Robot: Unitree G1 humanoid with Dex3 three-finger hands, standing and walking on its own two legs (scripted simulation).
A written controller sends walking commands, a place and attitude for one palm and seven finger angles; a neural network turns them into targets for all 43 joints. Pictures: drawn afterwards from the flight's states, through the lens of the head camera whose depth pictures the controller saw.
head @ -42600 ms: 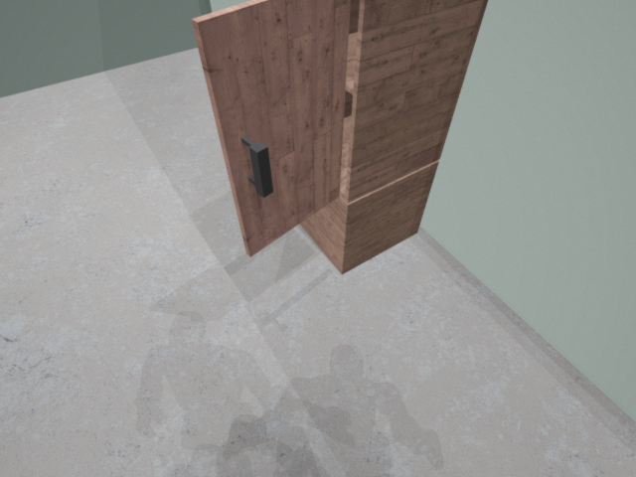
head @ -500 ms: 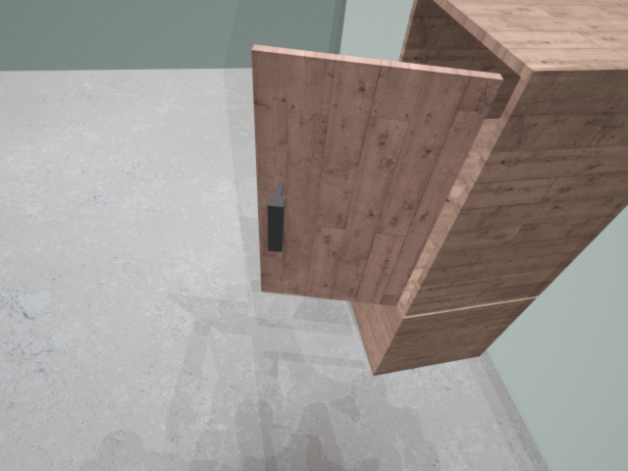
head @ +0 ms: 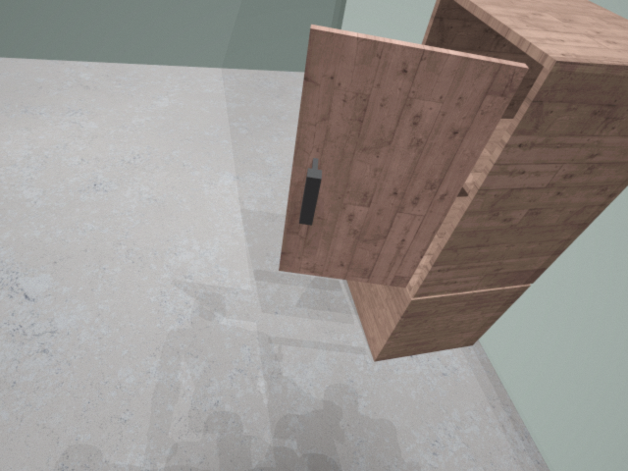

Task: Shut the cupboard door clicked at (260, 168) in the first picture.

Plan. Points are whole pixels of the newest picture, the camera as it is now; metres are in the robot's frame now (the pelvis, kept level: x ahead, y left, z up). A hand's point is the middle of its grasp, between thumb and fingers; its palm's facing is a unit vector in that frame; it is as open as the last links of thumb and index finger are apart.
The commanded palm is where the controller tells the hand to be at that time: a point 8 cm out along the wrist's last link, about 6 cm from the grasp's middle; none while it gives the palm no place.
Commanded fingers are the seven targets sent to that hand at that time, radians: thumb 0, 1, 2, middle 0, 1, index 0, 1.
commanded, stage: come to a stop and stand still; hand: left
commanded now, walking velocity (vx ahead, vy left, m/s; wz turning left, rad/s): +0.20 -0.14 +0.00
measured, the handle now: (310, 190) +0.62 +0.04 -0.01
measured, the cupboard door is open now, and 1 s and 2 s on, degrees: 74 74 74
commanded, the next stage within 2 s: look again from close up in 1.00 s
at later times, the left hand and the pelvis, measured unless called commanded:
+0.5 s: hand out of the picture +0.00 +0.21 -0.14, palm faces -0.08 -0.99 -0.15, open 7.4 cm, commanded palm none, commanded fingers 0.00 0.90 0.90 -0.20 -0.30 -0.20 -0.30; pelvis -0.05 +0.03 +0.04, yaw -6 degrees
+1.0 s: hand out of the picture -0.05 +0.21 -0.15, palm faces -0.02 -0.98 -0.17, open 7.3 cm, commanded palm none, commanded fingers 0.00 0.90 0.90 -0.20 -0.30 -0.20 -0.30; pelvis -0.05 +0.04 +0.03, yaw -4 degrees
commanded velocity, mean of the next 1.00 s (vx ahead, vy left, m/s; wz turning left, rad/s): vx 0.06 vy -0.06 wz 0.00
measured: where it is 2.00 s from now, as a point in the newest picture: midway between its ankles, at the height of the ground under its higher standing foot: outside the picture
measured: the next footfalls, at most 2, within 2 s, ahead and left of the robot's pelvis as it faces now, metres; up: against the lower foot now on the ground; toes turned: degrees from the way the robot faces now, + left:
right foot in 0.56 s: -0.06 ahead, -0.10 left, +0.00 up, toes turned -8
left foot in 0.76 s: +0.01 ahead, +0.13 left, +0.00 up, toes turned -2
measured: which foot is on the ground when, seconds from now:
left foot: down 0.00-0.56, up 0.58-0.74, down 0.76-1.00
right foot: up 0.00-0.54, down 0.56-1.00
